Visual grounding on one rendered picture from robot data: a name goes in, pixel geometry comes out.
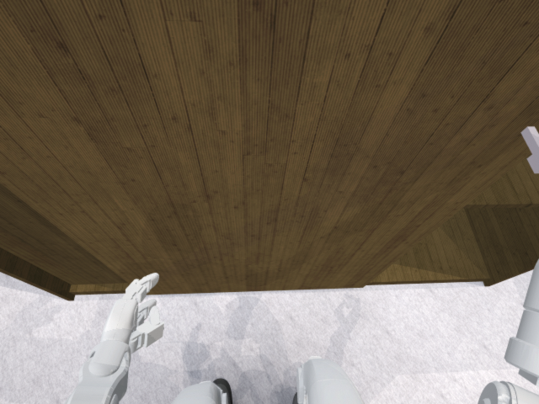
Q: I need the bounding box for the left robot forearm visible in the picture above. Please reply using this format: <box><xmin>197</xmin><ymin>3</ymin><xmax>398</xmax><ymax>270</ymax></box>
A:
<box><xmin>64</xmin><ymin>340</ymin><xmax>131</xmax><ymax>404</ymax></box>

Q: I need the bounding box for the wardrobe door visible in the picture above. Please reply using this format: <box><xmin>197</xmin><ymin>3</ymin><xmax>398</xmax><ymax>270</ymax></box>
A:
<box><xmin>0</xmin><ymin>183</ymin><xmax>128</xmax><ymax>284</ymax></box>
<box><xmin>0</xmin><ymin>0</ymin><xmax>539</xmax><ymax>295</ymax></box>

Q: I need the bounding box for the right robot forearm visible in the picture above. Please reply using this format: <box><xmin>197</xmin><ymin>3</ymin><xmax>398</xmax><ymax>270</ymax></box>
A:
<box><xmin>504</xmin><ymin>259</ymin><xmax>539</xmax><ymax>387</ymax></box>

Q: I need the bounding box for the handle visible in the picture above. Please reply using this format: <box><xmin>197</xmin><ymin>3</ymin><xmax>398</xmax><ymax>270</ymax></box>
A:
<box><xmin>521</xmin><ymin>126</ymin><xmax>539</xmax><ymax>173</ymax></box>

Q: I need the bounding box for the robot right upper arm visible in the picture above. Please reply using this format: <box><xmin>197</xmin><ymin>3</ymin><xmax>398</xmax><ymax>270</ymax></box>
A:
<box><xmin>478</xmin><ymin>381</ymin><xmax>539</xmax><ymax>404</ymax></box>

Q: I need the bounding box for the right robot thigh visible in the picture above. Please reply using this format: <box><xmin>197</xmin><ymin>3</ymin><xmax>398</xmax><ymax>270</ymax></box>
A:
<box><xmin>296</xmin><ymin>359</ymin><xmax>365</xmax><ymax>404</ymax></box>

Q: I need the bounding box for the left robot hand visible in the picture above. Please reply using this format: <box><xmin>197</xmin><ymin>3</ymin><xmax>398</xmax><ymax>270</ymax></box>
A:
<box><xmin>100</xmin><ymin>273</ymin><xmax>164</xmax><ymax>354</ymax></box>

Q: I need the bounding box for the robot thigh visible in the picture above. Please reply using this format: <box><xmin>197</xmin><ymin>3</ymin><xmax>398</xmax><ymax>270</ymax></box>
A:
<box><xmin>171</xmin><ymin>383</ymin><xmax>228</xmax><ymax>404</ymax></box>
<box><xmin>296</xmin><ymin>359</ymin><xmax>365</xmax><ymax>404</ymax></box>

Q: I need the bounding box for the left robot thigh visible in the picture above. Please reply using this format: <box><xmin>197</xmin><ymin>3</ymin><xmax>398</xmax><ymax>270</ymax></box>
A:
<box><xmin>171</xmin><ymin>383</ymin><xmax>228</xmax><ymax>404</ymax></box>

